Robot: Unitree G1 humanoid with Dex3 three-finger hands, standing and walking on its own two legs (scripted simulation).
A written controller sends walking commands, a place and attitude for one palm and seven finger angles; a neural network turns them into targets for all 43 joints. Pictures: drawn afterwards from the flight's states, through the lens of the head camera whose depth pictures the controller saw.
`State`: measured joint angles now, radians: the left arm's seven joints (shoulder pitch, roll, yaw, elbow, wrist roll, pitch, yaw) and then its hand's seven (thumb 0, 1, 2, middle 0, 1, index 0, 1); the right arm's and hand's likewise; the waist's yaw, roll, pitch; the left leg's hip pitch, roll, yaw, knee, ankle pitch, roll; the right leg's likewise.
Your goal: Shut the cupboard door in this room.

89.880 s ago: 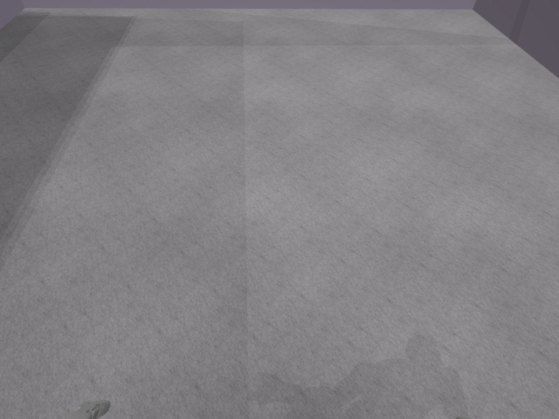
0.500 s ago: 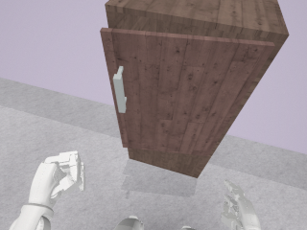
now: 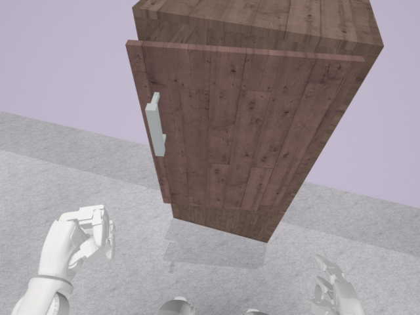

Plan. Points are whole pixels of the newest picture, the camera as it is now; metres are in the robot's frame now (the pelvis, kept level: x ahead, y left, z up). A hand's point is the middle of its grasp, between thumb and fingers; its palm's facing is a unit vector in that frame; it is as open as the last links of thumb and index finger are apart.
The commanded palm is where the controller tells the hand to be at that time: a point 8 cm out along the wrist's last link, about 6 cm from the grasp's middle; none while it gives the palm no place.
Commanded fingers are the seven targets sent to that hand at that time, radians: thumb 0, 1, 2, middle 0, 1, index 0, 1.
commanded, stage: bring the fist close to the handle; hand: left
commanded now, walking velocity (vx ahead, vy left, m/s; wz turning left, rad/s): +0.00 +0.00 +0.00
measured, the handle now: (158, 125) +0.49 +0.15 +0.07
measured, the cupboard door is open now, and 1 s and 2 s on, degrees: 11 11 6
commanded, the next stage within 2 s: push the door shut along its arc in 1.48 s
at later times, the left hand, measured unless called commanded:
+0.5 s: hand (136, 204) +0.29 +0.15 +0.07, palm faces -0.05 -1.00 -0.02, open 3.1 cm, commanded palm +0.27 +0.21 +0.07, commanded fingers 0.00 0.90 0.90 -1.30 -1.50 -1.30 -1.50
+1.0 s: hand (159, 166) +0.37 +0.13 +0.07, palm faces -0.04 -1.00 -0.02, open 3.1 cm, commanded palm +0.36 +0.18 +0.07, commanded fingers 0.00 0.90 0.90 -1.30 -1.50 -1.30 -1.50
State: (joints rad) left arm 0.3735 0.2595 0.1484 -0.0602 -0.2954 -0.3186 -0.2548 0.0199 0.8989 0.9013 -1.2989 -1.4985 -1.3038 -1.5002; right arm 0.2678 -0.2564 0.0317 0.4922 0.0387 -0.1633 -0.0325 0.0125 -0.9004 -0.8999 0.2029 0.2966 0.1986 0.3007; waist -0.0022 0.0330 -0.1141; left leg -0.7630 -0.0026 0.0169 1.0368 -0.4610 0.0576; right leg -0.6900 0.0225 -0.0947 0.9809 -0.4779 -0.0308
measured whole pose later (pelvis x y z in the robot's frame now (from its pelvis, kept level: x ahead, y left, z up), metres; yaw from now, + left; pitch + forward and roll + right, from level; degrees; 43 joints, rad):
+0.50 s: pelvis +0.00 -0.01 +0.00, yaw +0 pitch +11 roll -2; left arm 0.08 0.24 0.11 0.14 -0.25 -0.26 -0.19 0.02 0.90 0.90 -1.30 -1.50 -1.30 -1.50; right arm 0.26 -0.25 0.04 0.53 0.04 -0.13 -0.03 0.01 -0.90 -0.90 0.20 0.30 0.20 0.30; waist -0.02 0.04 -0.12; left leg -0.75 0.00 0.03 1.00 -0.44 0.05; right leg -0.69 0.02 -0.08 0.97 -0.47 -0.04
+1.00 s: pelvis +0.00 -0.01 +0.00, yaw -1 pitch +13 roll -1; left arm -0.32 0.22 0.12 0.55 -0.19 -0.33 -0.13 0.02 0.90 0.90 -1.30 -1.50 -1.30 -1.50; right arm 0.26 -0.26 0.02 0.60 0.04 -0.08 -0.01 0.01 -0.90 -0.90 0.20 0.30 0.20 0.30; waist -0.04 0.03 -0.11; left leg -0.78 0.00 0.04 0.99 -0.43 0.04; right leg -0.74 0.03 -0.07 0.98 -0.46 -0.05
